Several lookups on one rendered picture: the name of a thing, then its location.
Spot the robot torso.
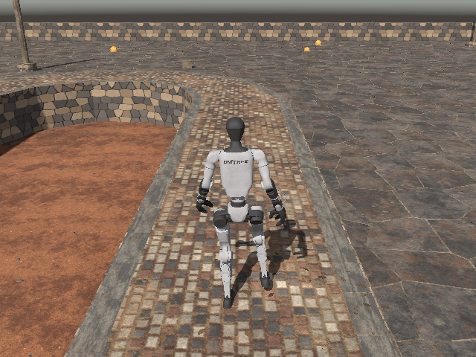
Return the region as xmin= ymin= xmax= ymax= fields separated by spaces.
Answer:
xmin=219 ymin=146 xmax=254 ymax=223

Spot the robot right forearm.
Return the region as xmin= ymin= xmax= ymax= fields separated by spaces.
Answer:
xmin=266 ymin=178 xmax=283 ymax=211

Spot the robot left shin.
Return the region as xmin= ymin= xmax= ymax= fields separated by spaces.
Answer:
xmin=219 ymin=250 xmax=232 ymax=299

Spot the left robot hand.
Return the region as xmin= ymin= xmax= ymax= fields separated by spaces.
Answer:
xmin=196 ymin=200 xmax=213 ymax=213

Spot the right robot upper arm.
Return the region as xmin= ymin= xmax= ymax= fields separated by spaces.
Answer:
xmin=251 ymin=149 xmax=273 ymax=190

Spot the left robot upper arm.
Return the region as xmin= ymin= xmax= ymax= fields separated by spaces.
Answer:
xmin=201 ymin=149 xmax=221 ymax=190

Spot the robot left forearm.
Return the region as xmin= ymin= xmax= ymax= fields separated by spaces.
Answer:
xmin=197 ymin=179 xmax=209 ymax=203

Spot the right robot hand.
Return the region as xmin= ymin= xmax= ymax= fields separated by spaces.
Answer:
xmin=269 ymin=207 xmax=286 ymax=226

